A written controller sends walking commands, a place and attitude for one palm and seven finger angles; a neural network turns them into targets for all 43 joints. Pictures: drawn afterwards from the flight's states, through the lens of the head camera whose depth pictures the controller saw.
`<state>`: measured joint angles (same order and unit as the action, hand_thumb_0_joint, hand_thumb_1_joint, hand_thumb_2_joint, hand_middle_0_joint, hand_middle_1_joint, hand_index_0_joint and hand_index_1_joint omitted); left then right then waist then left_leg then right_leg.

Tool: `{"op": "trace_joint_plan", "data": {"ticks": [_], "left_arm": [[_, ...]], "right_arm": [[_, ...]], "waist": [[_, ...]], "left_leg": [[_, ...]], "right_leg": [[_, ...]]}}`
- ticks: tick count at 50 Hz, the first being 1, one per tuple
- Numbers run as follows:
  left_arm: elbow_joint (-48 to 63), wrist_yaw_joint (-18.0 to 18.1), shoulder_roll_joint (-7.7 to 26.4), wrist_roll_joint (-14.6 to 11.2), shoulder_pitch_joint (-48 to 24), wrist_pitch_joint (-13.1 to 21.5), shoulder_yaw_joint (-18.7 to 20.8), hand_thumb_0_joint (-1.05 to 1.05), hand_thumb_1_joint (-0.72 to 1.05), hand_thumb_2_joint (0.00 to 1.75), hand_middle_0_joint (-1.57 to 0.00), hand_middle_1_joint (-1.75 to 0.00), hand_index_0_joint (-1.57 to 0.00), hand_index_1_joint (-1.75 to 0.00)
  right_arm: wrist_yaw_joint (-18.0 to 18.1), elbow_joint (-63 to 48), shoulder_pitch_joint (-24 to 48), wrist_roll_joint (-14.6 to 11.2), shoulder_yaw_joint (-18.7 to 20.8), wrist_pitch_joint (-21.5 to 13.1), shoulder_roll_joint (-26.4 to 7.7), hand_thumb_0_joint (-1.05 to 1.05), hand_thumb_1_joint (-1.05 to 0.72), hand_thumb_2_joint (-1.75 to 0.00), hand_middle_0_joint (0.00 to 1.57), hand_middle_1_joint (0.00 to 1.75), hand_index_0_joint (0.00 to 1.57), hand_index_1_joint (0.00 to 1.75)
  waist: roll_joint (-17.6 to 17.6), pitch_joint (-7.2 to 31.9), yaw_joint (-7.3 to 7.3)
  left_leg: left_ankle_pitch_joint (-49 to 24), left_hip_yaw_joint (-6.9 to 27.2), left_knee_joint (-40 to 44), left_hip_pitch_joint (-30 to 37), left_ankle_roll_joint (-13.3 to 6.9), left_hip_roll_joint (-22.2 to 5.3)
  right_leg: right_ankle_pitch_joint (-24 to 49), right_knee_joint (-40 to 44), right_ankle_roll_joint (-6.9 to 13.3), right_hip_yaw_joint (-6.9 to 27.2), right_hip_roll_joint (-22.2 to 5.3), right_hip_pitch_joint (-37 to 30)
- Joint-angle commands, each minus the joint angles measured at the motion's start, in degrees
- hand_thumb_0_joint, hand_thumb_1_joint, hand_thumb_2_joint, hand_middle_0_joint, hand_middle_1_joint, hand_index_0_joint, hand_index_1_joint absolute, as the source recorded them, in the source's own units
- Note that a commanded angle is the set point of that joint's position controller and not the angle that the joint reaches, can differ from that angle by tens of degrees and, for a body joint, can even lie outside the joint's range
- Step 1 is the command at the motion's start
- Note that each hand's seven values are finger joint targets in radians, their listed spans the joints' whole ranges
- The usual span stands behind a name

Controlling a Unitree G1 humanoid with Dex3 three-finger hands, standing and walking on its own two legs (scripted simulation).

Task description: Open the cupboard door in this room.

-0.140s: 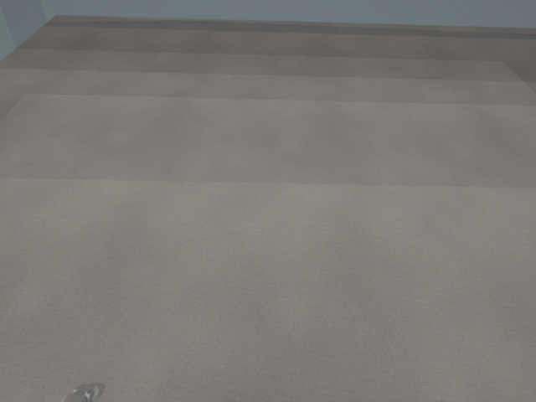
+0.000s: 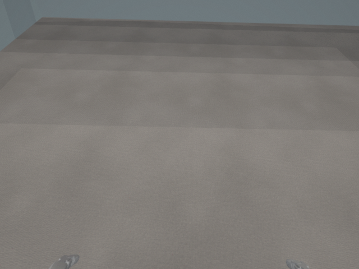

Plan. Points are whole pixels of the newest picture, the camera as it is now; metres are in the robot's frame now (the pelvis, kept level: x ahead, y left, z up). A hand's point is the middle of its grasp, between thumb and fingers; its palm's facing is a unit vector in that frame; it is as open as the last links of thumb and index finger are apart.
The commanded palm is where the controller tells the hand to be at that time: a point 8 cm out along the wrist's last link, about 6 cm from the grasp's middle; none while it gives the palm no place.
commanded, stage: stand and wait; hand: left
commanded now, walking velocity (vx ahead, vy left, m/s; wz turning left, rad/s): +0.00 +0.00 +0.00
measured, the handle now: out of the picture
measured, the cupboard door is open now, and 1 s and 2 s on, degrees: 0 0 0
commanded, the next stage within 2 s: turn or walk to find it in 0.76 s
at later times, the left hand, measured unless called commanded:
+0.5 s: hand out of the picture +0.04 +0.23 -0.15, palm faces -0.02 -0.94 -0.34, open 7.4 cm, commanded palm none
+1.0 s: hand out of the picture +0.04 +0.21 -0.16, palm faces +0.03 -0.95 -0.32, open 7.4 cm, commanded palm none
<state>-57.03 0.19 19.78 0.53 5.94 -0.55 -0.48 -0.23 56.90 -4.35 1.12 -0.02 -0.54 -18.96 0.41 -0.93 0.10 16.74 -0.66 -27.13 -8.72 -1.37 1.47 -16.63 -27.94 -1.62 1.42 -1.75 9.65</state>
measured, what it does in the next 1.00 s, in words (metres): stands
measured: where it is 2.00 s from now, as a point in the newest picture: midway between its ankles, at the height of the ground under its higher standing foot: outside the picture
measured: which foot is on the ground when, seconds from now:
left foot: down 0.00-1.00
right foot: down 0.00-1.00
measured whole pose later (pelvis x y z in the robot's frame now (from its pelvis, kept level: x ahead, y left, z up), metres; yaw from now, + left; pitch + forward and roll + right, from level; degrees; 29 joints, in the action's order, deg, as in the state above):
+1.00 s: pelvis -0.04 -0.02 +0.00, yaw +3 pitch -1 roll +0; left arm -58.9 1.0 17.2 0.6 7.5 -1.6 0.3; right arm -0.4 60.9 -9.1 1.0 0.4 1.5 -17.7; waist -0.1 -2.0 0.9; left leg 13.5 2.8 -28.5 -13.7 0.6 0.6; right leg -14.1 -28.3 0.0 -2.1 -0.9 13.0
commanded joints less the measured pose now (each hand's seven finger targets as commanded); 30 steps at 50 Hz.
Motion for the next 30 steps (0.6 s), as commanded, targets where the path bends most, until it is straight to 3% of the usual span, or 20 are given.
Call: {"op": "trace_joint_plan", "data": {"ticks": [1, 8, 19, 26, 30], "left_arm": [[3.66, 0.74, 11.51, 0.18, -2.08, 1.69, 2.66, 0.0, 0.9, 0.9, -0.2, -0.3, -0.2, -0.3], [2.84, 0.71, 11.46, 0.19, -1.73, 1.98, 2.83, 0.0, 0.9, 0.9, -0.2, -0.3, -0.2, -0.3], [0.21, 0.42, 11.71, 0.07, -1.45, 1.95, 2.56, 0.0, 0.9, 0.9, -0.2, -0.3, -0.2, -0.3], [-0.99, 0.36, 11.86, -0.02, -1.01, 2.06, 2.5, 0.0, 0.9, 0.9, -0.2, -0.3, -0.2, -0.3], [-1.26, 0.31, 11.97, 0.07, -1.24, 1.94, 2.41, 0.0, 0.9, 0.9, -0.2, -0.3, -0.2, -0.3]], "right_arm": [[1.17, -2.91, 2.97, -0.16, 3.01, -1.59, -12.13, 0.0, -0.9, -0.9, 0.2, 0.3, 0.2, 0.3], [1.17, -1.76, 2.95, -0.29, 3.02, -1.54, -11.82, 0.0, -0.9, -0.9, 0.2, 0.3, 0.2, 0.3], [1.02, 1.15, 1.74, -0.48, 2.51, -1.37, -12.34, 0.0, -0.9, -0.9, 0.2, 0.3, 0.2, 0.3], [1.01, 2.66, 0.97, -0.52, 2.33, -1.5, -12.73, 0.0, -0.9, -0.9, 0.2, 0.3, 0.2, 0.3], [0.87, 3.2, 0.56, -0.52, 2.28, -1.31, -12.67, 0.0, -0.9, -0.9, 0.2, 0.3, 0.2, 0.3]], "waist": [[0.12, 4.24, -0.04], [-0.33, 4.76, 0.06], [-0.38, 2.24, 0.04], [0.25, 2.64, -0.11], [-0.04, 0.69, -0.09]], "left_leg": [[-18.59, 5.06, 5.08, 1.36, -1.27, -7.61], [-17.7, 5.0, 5.38, 2.2, -0.9, -7.62], [-9.66, 5.74, 8.25, 0.76, -0.63, -7.75], [-9.85, 5.95, 8.71, 0.99, -0.5, -7.99], [-6.14, 6.21, 9.59, -0.53, -0.42, -7.85]], "right_leg": [[16.96, 3.49, 3.19, 2.83, -4.92, -1.08], [17.46, 4.95, 3.38, 3.64, -5.13, -1.66], [9.53, 8.43, 3.38, 4.78, -5.15, -0.61], [9.47, 9.06, 3.46, 5.16, -5.2, -0.94], [4.61, 10.25, 3.41, 5.59, -5.08, 0.43]]}}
